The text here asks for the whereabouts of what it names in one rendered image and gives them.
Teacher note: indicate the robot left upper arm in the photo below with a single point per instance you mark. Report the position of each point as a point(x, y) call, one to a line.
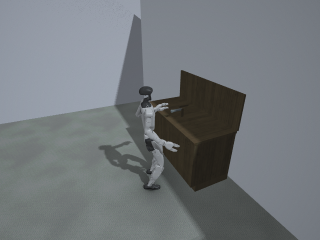
point(138, 113)

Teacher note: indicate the robot right hand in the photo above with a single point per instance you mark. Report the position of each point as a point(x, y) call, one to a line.
point(169, 146)

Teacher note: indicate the robot right upper arm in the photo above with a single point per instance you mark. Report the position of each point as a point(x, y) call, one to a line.
point(148, 119)

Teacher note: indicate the tap lever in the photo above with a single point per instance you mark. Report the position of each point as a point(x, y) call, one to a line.
point(175, 110)

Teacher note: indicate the robot head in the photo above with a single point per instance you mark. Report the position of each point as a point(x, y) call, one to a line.
point(146, 90)

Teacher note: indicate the robot right foot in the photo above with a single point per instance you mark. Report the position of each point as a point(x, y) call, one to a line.
point(152, 187)

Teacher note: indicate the robot right forearm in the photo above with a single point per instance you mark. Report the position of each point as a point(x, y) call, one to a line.
point(156, 139)

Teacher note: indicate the robot left hand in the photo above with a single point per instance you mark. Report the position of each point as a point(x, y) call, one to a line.
point(160, 108)

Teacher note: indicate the counter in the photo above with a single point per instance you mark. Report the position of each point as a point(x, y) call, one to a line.
point(205, 129)

